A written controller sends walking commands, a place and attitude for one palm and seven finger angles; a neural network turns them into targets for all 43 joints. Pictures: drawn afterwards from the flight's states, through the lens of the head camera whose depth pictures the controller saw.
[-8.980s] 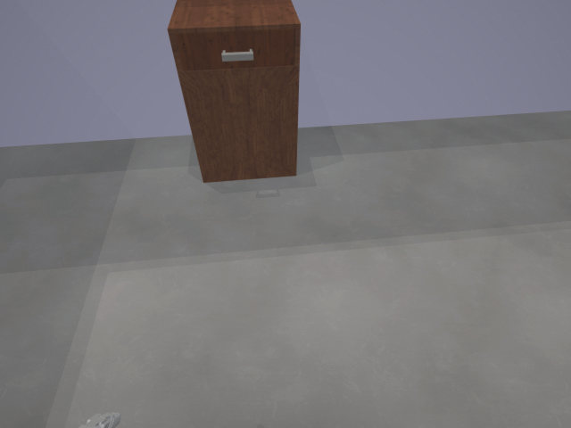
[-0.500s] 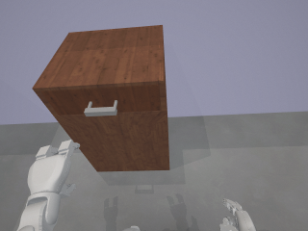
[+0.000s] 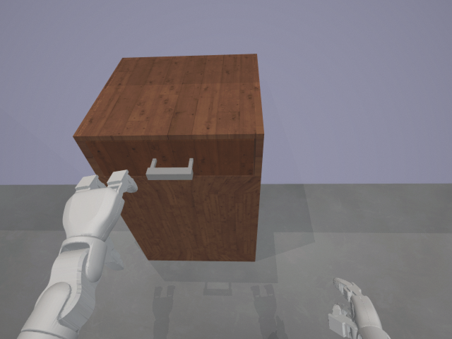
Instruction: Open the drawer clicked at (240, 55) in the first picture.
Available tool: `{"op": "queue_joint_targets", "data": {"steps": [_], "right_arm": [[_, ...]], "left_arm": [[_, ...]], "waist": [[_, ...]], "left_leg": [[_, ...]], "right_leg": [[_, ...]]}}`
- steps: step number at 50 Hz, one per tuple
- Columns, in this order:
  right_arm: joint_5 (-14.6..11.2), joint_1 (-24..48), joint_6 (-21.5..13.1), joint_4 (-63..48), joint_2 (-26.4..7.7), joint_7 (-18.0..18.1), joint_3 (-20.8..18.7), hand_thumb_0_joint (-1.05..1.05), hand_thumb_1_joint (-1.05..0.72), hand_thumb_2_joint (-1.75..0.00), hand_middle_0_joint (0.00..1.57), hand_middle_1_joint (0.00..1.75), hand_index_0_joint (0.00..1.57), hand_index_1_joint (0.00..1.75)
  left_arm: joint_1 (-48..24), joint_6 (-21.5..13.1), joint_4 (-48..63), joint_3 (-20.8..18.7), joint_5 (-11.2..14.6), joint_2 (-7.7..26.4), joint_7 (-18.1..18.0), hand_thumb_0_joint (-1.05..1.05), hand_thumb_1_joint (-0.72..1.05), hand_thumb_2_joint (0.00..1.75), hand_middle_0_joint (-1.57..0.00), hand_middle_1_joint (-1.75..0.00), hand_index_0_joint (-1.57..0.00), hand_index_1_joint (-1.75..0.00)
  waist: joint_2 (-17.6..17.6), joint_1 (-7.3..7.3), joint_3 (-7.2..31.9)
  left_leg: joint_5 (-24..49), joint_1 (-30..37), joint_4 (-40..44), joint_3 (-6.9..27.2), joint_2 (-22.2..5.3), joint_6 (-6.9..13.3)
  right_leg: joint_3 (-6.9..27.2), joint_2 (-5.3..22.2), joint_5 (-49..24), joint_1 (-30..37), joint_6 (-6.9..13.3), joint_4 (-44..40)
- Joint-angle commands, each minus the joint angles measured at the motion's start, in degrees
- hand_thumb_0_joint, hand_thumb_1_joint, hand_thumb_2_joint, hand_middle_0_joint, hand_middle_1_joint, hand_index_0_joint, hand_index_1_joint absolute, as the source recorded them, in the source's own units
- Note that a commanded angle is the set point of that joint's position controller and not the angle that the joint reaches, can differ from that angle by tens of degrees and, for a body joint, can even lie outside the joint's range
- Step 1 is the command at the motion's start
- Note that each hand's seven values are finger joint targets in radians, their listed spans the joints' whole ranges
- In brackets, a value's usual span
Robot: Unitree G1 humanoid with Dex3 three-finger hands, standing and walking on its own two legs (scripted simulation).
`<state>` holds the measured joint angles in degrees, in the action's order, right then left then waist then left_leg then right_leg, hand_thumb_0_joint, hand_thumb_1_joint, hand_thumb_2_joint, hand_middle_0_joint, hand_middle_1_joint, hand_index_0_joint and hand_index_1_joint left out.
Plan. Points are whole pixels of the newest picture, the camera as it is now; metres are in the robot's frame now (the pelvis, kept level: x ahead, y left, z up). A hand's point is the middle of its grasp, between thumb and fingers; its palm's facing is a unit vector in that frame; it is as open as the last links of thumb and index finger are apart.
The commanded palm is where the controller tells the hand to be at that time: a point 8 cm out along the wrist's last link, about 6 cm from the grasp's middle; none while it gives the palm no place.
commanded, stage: raise the hand with hooked fingers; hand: left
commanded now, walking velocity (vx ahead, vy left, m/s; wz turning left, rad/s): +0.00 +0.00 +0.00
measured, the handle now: (171, 167) +0.55 +0.22 -0.07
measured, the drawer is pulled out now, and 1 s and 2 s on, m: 0.00 0.00 0.00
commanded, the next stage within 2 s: move the hooked fingers above the handle in 0.56 s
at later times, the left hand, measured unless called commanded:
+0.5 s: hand (118, 223) +0.28 +0.22 +0.07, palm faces +0.01 -0.11 -0.99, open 13.8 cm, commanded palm +0.26 +0.23 +0.15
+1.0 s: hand (133, 201) +0.33 +0.21 +0.07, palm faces +0.02 -0.08 -1.00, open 13.8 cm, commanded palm +0.31 +0.22 +0.12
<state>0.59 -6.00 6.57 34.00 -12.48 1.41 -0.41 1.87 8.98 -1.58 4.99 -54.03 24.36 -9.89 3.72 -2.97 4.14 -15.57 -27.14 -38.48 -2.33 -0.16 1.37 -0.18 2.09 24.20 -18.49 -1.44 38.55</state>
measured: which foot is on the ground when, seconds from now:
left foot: down 0.00-1.00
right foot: down 0.00-1.00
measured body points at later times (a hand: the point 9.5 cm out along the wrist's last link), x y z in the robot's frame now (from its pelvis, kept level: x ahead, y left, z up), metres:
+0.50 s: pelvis -0.01 -0.01 +0.01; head +0.01 -0.04 +0.46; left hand +0.28 +0.22 +0.13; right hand +0.16 -0.24 -0.11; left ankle +0.04 +0.11 -0.72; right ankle -0.05 -0.14 -0.72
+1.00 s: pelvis +0.00 -0.03 +0.00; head +0.03 -0.06 +0.45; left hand +0.32 +0.21 +0.12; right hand +0.18 -0.27 -0.11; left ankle +0.04 +0.11 -0.72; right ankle -0.05 -0.14 -0.72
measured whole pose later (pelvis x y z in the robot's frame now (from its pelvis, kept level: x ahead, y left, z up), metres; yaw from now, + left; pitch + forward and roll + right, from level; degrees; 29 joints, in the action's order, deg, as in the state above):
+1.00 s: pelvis +0.00 -0.03 +0.00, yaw +1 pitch +5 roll +0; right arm 0.0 -8.4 5.9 37.4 -14.2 3.0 -2.0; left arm -11.0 -3.2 -15.4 2.8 -54.7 26.5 -7.9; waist 3.3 -2.7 2.4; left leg -13.3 -26.4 -34.8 -0.2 -1.5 -1.0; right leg -2.1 0.4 23.3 -18.1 1.0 36.4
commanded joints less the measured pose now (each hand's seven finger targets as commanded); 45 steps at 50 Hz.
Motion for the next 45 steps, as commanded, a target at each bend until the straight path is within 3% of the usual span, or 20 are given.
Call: {"op": "queue_joint_targets", "data": {"steps": [1,4,8,12,15,21,23,24,28,32,36,38,40,41,43,45], "right_arm": [[-0.16,5.57,-2.28,-7.98,-7.08,1.26,-1.97,0.00,-0.90,-0.90,0.20,0.30,0.20,0.30],[-0.51,5.26,-2.21,-7.45,-6.90,1.43,-1.71,0.00,-0.90,-0.90,0.20,0.30,0.20,0.30],[-0.77,5.51,-2.29,-7.29,-7.03,1.39,-1.63,0.00,-0.90,-0.90,0.20,0.30,0.20,0.30],[-0.99,4.96,-2.21,-7.74,-7.40,0.81,-1.78,0.00,-0.90,-0.90,0.20,0.30,0.20,0.30],[-0.83,4.89,-2.16,-8.12,-7.79,0.71,-1.93,0.00,-0.90,-0.90,0.20,0.30,0.20,0.30],[-0.35,4.31,-3.22,-7.23,-7.68,1.26,-2.28,0.00,-0.90,-0.90,0.20,0.30,0.20,0.30],[-0.51,4.29,-3.54,-6.69,-7.28,1.34,-2.50,0.00,-0.90,-0.90,0.20,0.30,0.20,0.30],[-0.46,4.30,-3.55,-6.27,-7.36,1.29,-2.70,0.00,-0.90,-0.90,0.20,0.30,0.20,0.30],[-1.03,4.29,-3.60,-5.47,-7.50,0.91,-3.13,0.00,-0.90,-0.90,0.20,0.30,0.20,0.30],[-1.57,5.33,-3.10,-5.95,-8.05,0.82,-2.98,0.00,-0.90,-0.90,0.20,0.30,0.20,0.30],[-1.66,5.00,-2.72,-6.07,-8.41,1.40,-2.49,0.00,-0.90,-0.90,0.20,0.30,0.20,0.30],[-1.51,4.40,-2.64,-5.52,-8.45,1.99,-2.23,0.00,-0.90,-0.90,0.20,0.30,0.20,0.30],[-1.35,4.04,-2.73,-5.23,-8.16,2.47,-2.22,0.00,-0.90,-0.90,0.20,0.30,0.20,0.30],[-1.16,3.69,-2.86,-4.92,-8.25,2.62,-2.40,0.00,-0.90,-0.90,0.20,0.30,0.20,0.30],[-0.96,2.76,-3.13,-4.39,-7.61,2.70,-2.75,0.00,-0.90,-0.90,0.20,0.30,0.20,0.30],[-0.78,2.12,-3.22,-4.05,-7.44,2.55,-3.26,0.00,-0.90,-0.90,0.20,0.30,0.20,0.30]], "left_arm": [[-17.54,-2.77,11.34,-8.27,-1.19,13.34,0.10,0.00,-0.50,0.30,-0.30,-1.20,-0.30,-1.20],[-20.98,-3.68,8.47,-7.94,-0.56,12.84,0.98,0.00,-0.50,0.30,-0.30,-1.20,-0.30,-1.20],[-25.96,-4.13,7.46,-7.34,-0.41,13.57,2.04,0.00,-0.50,0.30,-0.30,-1.20,-0.30,-1.20],[-18.63,-3.98,4.21,-5.14,0.98,10.02,4.57,0.00,-0.50,0.30,-0.30,-1.20,-0.30,-1.20],[-18.73,-5.32,6.83,-5.79,1.42,11.09,5.61,0.00,-0.50,0.30,-0.30,-1.20,-0.30,-1.20],[-22.60,-10.24,10.97,-11.31,0.40,16.32,1.71,0.00,-0.50,0.30,-0.30,-1.20,-0.30,-1.20],[-23.11,-11.02,10.84,-11.39,0.37,15.68,-0.24,0.00,-0.50,0.30,-0.30,-1.20,-0.30,-1.20],[-23.01,-10.98,10.53,-11.54,0.30,15.38,-1.18,0.00,-0.50,0.30,-0.30,-1.20,-0.30,-1.20],[-21.56,-8.32,6.85,-10.25,0.53,13.74,-2.55,0.00,-0.50,0.30,-0.30,-1.20,-0.30,-1.20],[-19.55,-4.88,4.70,-6.71,1.08,11.40,-0.26,0.00,-0.50,0.30,-0.30,-1.20,-0.30,-1.20],[-20.96,-4.30,1.50,-5.57,1.20,11.66,2.77,0.00,-0.50,0.30,-0.30,-1.20,-0.30,-1.20],[-24.12,-5.63,-0.35,-7.20,0.73,14.23,3.51,0.00,-0.50,0.30,-0.30,-1.20,-0.30,-1.20],[-28.18,-7.71,-0.78,-7.63,0.35,15.06,3.51,0.00,-0.50,0.30,-0.30,-1.20,-0.30,-1.20],[-30.44,-9.03,-0.66,-9.37,-0.04,17.01,3.08,0.00,-0.50,0.30,-0.30,-1.20,-0.30,-1.20],[-33.33,-11.61,-0.51,-9.54,-0.64,16.65,1.78,0.00,-0.50,0.30,-0.30,-1.20,-0.30,-1.20],[-33.01,-13.17,-0.66,-10.73,-0.88,16.81,0.16,0.00,-0.50,0.30,-0.30,-1.20,-0.30,-1.20]], "waist": [[0.70,-0.19,10.93],[-0.36,-0.05,9.21],[1.97,-0.16,10.57],[-2.29,-0.51,9.10],[-3.14,-0.58,9.26],[-1.26,-1.19,10.72],[0.47,-1.04,10.57],[1.53,-1.09,11.58],[0.29,-0.98,10.97],[-3.50,-0.44,10.07],[-7.60,0.31,7.48],[-8.33,0.49,6.72],[-7.58,0.72,7.00],[-5.75,0.60,8.05],[-1.83,0.48,10.98],[-0.03,0.14,13.62]], "left_leg": [[15.20,18.17,7.07,3.09,0.57,0.23],[11.86,18.20,8.86,3.49,0.56,0.01],[10.17,19.89,10.25,3.74,0.82,-0.17],[10.85,18.85,10.74,2.77,1.00,0.16],[11.10,18.66,11.01,2.43,1.15,0.43],[10.48,18.78,10.48,2.39,1.69,0.79],[10.93,18.96,9.92,2.14,1.83,0.76],[11.23,19.38,9.68,2.02,1.86,0.67],[11.37,18.08,9.43,1.28,1.93,0.58],[10.98,16.92,9.76,0.51,2.11,0.76],[9.34,15.23,9.63,0.14,2.54,1.22],[8.76,14.30,9.28,0.10,2.72,1.39],[8.74,14.32,8.44,-0.05,3.00,1.60],[9.13,14.32,7.91,0.02,2.97,1.46],[11.29,15.66,6.55,0.34,3.04,1.48],[14.27,16.09,5.09,0.38,3.11,1.43]], "right_leg": [[-2.97,-4.42,-15.28,-3.14,3.59,-7.45],[-3.30,-4.60,-12.86,-3.23,3.51,-8.75],[-2.99,-4.60,-11.59,-2.08,3.67,-10.02],[-2.80,-4.46,-12.83,-0.54,3.28,-11.58],[-2.71,-4.29,-13.59,0.29,3.09,-12.00],[-2.07,-4.33,-12.28,0.41,3.21,-12.54],[-2.14,-4.19,-12.75,-0.27,3.31,-12.13],[-2.16,-4.24,-12.85,-0.60,3.35,-11.82],[-2.05,-4.20,-13.90,-0.39,3.19,-11.66],[-1.47,-3.82,-15.33,0.66,2.56,-12.16],[-0.87,-3.61,-15.57,0.11,2.01,-13.12],[-0.74,-3.43,-15.52,-0.39,1.90,-12.67],[-0.24,-3.19,-16.22,-1.13,1.80,-12.42],[-0.05,-3.33,-15.88,-0.99,2.01,-12.07],[-0.21,-3.42,-18.00,-1.66,2.52,-10.27],[-0.22,-3.57,-21.66,-1.38,2.78,-8.84]]}}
